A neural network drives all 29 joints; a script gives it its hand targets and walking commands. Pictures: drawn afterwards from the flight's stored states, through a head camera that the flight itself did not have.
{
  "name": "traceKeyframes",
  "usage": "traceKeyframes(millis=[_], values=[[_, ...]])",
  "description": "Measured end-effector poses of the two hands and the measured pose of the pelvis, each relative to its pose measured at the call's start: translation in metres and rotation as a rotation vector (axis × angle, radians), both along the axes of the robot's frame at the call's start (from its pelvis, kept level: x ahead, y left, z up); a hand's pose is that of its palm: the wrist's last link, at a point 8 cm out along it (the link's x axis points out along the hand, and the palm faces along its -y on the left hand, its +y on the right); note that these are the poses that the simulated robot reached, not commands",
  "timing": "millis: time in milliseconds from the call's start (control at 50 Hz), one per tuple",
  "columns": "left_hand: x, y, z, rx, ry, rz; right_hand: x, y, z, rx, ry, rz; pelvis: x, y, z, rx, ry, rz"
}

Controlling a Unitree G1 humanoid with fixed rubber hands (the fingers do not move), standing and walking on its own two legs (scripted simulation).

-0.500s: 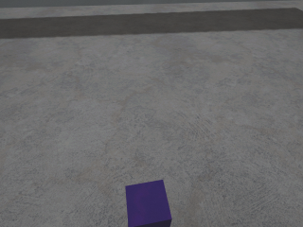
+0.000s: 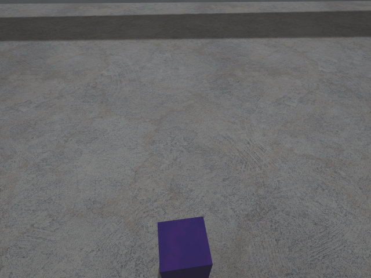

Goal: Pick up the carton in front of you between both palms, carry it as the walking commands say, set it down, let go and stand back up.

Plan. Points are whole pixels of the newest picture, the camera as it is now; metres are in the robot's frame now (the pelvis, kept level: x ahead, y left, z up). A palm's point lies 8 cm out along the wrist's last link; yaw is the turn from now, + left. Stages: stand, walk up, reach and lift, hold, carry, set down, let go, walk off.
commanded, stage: stand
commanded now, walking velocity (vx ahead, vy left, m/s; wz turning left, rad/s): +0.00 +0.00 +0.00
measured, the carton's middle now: (183, 251) +0.40 +0.03 -0.63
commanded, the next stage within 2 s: none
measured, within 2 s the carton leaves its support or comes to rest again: neither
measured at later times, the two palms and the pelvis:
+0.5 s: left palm out of the picture -0.05 +0.23 -0.13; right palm out of the picture +0.00 -0.25 -0.13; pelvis -0.02 -0.01 +0.01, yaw +1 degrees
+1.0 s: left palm out of the picture -0.09 +0.20 -0.14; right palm out of the picture -0.04 -0.24 -0.13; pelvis -0.03 -0.02 +0.01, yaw +1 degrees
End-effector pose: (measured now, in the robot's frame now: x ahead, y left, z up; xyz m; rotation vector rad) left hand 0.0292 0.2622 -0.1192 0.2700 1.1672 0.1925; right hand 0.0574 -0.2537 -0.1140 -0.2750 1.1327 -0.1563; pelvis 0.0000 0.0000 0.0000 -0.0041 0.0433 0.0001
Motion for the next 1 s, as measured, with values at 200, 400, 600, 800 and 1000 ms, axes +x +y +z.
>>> traceKeyframes(millis=[200, 400, 600, 800, 1000], values=[[-0.035, -0.009, -0.006, -0.020, 0.084, 0.029, -0.020, 0.000, -0.004, 0.011, 0.058, -0.007, -0.008, -0.004, 0.003, 0.001, -0.015, 0.010], [-0.067, -0.023, -0.010, -0.048, 0.166, 0.056, -0.045, 0.003, -0.010, 0.031, 0.132, -0.025, -0.014, -0.008, 0.005, 0.002, -0.031, 0.016], [-0.090, -0.039, -0.013, -0.074, 0.228, 0.074, -0.070, 0.007, -0.015, 0.055, 0.204, -0.047, -0.019, -0.014, 0.007, 0.003, -0.044, 0.018], [-0.105, -0.054, -0.015, -0.093, 0.266, 0.088, -0.089, 0.010, -0.018, 0.075, 0.256, -0.064, -0.025, -0.019, 0.008, 0.005, -0.053, 0.020], [-0.117, -0.066, -0.016, -0.108, 0.290, 0.101, -0.102, 0.011, -0.021, 0.090, 0.287, -0.073, -0.030, -0.025, 0.009, 0.005, -0.058, 0.021]])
